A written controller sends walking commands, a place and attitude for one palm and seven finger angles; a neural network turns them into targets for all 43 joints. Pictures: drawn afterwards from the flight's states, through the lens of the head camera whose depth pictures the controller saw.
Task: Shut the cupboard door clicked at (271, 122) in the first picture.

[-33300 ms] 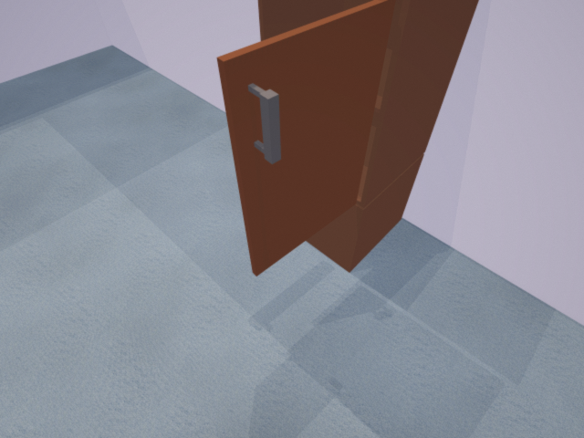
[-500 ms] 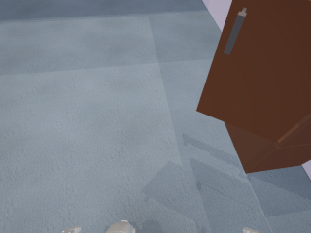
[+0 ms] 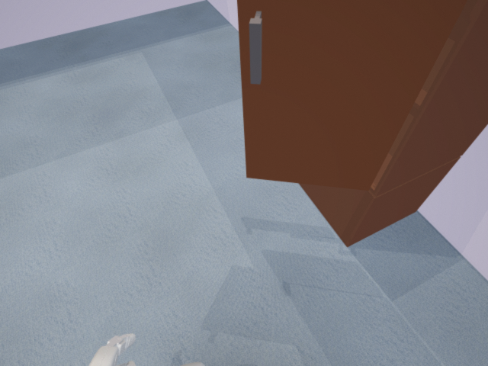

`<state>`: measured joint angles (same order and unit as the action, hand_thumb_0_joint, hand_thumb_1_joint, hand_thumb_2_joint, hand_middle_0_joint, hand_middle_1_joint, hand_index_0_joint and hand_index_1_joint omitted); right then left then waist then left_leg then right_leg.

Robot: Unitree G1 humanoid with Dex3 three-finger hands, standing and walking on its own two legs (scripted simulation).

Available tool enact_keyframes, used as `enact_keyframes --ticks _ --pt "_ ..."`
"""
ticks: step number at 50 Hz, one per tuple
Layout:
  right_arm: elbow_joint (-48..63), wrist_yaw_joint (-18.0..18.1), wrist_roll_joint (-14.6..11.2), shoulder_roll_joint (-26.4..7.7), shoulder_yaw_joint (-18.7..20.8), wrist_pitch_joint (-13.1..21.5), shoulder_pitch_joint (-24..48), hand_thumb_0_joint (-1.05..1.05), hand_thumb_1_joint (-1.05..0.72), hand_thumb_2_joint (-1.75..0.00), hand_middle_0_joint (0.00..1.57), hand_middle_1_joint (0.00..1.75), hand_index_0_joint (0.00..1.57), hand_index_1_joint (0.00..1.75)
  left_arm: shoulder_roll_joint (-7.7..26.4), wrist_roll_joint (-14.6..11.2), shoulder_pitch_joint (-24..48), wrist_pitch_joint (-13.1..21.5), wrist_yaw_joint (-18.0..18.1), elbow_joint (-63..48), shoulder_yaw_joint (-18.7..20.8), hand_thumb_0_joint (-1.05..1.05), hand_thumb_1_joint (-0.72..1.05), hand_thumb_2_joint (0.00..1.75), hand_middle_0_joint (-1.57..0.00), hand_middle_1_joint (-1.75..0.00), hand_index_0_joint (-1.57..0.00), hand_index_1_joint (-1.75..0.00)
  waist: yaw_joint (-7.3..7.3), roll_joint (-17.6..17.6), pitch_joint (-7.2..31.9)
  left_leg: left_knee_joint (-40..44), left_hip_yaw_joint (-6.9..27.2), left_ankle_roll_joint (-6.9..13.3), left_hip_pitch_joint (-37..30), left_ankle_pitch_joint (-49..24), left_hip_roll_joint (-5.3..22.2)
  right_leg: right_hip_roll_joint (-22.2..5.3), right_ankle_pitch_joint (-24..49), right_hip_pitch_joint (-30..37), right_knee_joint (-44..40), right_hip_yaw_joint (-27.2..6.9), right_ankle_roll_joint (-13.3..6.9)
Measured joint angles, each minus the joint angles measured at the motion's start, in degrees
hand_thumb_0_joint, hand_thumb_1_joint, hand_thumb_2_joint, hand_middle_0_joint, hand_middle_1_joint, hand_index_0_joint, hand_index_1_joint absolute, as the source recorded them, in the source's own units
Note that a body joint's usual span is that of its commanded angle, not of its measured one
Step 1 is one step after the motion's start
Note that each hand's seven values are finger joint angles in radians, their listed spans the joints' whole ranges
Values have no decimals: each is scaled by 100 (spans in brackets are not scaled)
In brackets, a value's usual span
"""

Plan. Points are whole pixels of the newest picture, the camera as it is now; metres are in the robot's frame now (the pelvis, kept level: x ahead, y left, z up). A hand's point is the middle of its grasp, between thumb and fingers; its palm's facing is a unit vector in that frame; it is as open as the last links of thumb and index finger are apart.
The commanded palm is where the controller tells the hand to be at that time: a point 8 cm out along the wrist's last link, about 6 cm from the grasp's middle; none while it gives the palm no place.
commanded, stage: turn to face it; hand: left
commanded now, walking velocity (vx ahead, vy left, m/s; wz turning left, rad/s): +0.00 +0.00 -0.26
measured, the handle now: (257, 48) +0.68 -0.01 +0.15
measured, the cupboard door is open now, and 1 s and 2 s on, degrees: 55 55 55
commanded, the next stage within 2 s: take the last steps up to it in 0.12 s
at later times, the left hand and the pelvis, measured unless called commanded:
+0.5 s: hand out of the picture +0.13 +0.20 -0.16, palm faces -0.14 -0.98 -0.16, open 7.3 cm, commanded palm none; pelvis +0.04 +0.01 +0.02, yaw -9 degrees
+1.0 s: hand (207, 334) +0.20 +0.09 -0.18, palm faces -0.15 -0.98 -0.16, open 7.2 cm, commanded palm none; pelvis +0.15 -0.08 +0.00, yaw -10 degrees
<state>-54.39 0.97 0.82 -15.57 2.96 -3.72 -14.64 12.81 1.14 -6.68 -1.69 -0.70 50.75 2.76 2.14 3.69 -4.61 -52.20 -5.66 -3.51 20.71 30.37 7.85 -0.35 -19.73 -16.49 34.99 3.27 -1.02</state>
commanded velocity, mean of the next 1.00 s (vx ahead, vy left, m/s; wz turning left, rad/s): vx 0.14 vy -0.07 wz -0.12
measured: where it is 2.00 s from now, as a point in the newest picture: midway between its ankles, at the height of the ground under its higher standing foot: outside the picture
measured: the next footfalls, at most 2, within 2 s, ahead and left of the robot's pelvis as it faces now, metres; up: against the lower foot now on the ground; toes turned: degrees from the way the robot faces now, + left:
left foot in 0.28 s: +0.08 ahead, +0.13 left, +0.00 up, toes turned -1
right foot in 0.70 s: +0.12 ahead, -0.19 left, +0.00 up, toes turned -16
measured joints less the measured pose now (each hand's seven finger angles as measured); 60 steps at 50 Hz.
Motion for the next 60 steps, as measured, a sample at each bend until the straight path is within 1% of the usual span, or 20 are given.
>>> enact_keyframes --ticks 2,5,9,13,15,17,20,22,26,33,35,37,39,41,44,48,50,52,55,60 --pt "-63 21 -8 -26 11 -31 91 1 -91 -90 20 29 20 30 -87 -8 -67 15 67 44 -34 0 91 90 -20 -30 -20 -30 -7 -4 -3 -765 225 -40 357 -100 -181 15 112 71 -169 -97 1" --pt "-48 -2 -7 31 -12 4 163 1 -91 -90 19 29 19 30 -153 -9 -193 2 110 146 -68 0 91 90 -20 -30 -20 -30 -6 -104 52 -930 288 -103 609 -446 -289 20 293 214 -485 -213 -10" --pt "4 -30 -15 178 -49 43 249 1 -91 -90 19 29 19 30 -195 19 -339 -26 109 272 -76 0 91 90 -20 -30 -21 -30 -58 -263 126 -201 288 -111 530 -629 -371 41 380 317 -689 -342 8" --pt "46 -25 -22 322 -107 141 313 1 -91 -90 19 29 19 30 -180 15 -454 -68 107 386 -34 0 91 90 -20 -30 -21 -30 -134 -418 164 1193 244 -48 19 -1138 -476 80 280 282 -535 -476 94" --pt "75 -18 26 343 -145 261 254 0 -91 -90 20 29 19 30 -172 -25 -548 -115 95 424 -4 0 91 90 -20 -30 -21 -30 -133 -396 262 1862 248 173 -257 -1296 -439 164 -21 113 -172 -488 116" --pt "68 -8 98 452 -202 325 212 0 -91 -90 20 29 20 30 -87 -6 -593 -186 60 479 45 0 91 90 -20 -30 -21 -30 -135 -522 282 1712 155 358 -239 -1193 -426 187 -733 -219 765 -500 82" --pt "50 18 144 565 -257 414 8 0 -91 -90 20 29 20 30 17 46 -626 -225 -50 570 129 0 91 90 -20 -30 -20 -30 -122 -589 311 2033 45 356 -505 -1321 -343 167 -651 -739 2189 -373 109" --pt "-10 34 148 593 -266 461 -141 0 -91 -90 20 30 20 30 56 48 -626 -203 -116 596 162 0 91 90 -20 -30 -20 -30 -124 -578 317 2361 -18 325 -729 -1443 -287 73 -393 -931 2507 -278 151" --pt "-191 39 149 573 -215 516 -401 0 -90 -90 20 30 20 30 76 44 -559 -194 -184 606 167 0 91 90 -20 -30 -20 -30 -74 -481 310 2811 -139 241 -1078 -1565 -143 -125 -75 -1023 2056 -153 211" --pt "-559 -13 149 389 -55 410 -729 0 -90 -90 20 30 20 30 38 48 -279 -91 -252 588 130 0 91 90 -20 -30 -20 -30 127 -284 247 2574 -278 -72 -1286 -1199 157 -204 272 -406 51 90 167" --pt "-649 -40 99 346 -31 372 -859 0 -90 -90 20 30 20 30 64 55 -254 73 -232 563 117 0 91 90 -20 -30 -20 -30 110 -336 298 1967 -271 -64 -1107 -814 192 -202 516 -95 -533 60 17" --pt "-763 -36 56 236 -2 244 -762 1 -91 -90 20 30 20 30 -87 35 -172 190 -133 611 92 0 91 90 -20 -30 -20 -30 95 -142 205 759 95 86 -623 -128 180 -93 478 -89 -286 170 -2" --pt "-808 -27 48 200 14 191 -617 1 -91 -90 20 29 20 30 -208 18 -217 245 -48 637 52 0 91 90 -20 -30 -20 -30 55 -114 184 -257 233 163 -106 -64 14 -64 414 91 -417 221 -24" --pt "-740 -48 60 216 21 210 -463 1 -91 -90 20 29 19 30 -289 15 -321 260 18 710 13 0 91 90 -20 -30 -20 -30 33 -167 201 -608 169 174 263 -298 -99 -50 462 319 -702 249 -37" --pt "-540 -81 72 320 -4 290 -243 1 -91 -90 19 29 19 30 -296 17 -495 273 110 871 15 0 93 90 -20 -30 -20 -30 20 -276 261 -127 6 150 491 -657 -191 -5 494 593 -1026 307 -48" --pt "-339 -107 77 497 -84 439 17 1 -91 -90 19 29 19 30 -243 -3 -714 252 103 1084 -15 0 93 90 -20 -30 -20 -30 -52 -382 267 1367 -138 158 157 -1373 -306 94 228 823 -945 347 -27" --pt "-299 -100 97 559 -137 558 79 0 -91 -90 19 29 19 30 -241 -40 -852 209 104 1157 -28 0 93 90 -20 -30 -20 -30 -92 -409 304 1790 -119 345 -62 -1719 -345 123 -120 763 -504 325 4" --pt "-291 -44 119 691 -212 580 156 0 -91 -90 19 29 19 30 -208 -50 -897 112 135 1210 -46 0 93 90 -20 -30 -20 -30 -135 -587 298 1601 -210 534 -114 -1452 -411 49 -654 540 193 162 12" --pt "-304 124 88 741 -249 545 271 0 -93 -90 20 29 20 30 -258 -68 -797 -12 173 1233 -77 0 92 90 -20 -30 -20 -30 -173 -621 212 1828 -253 535 -345 -1404 -466 -32 -1005 176 898 -18 109" --pt "-416 119 -10 667 -193 337 439 0 -93 -90 20 30 20 30 -288 -29 -663 15 198 1001 -91 0 92 90 -20 -30 -20 -30 -247 -549 78 2046 -208 406 -569 -1470 -495 -184 446 251 -195 -186 124"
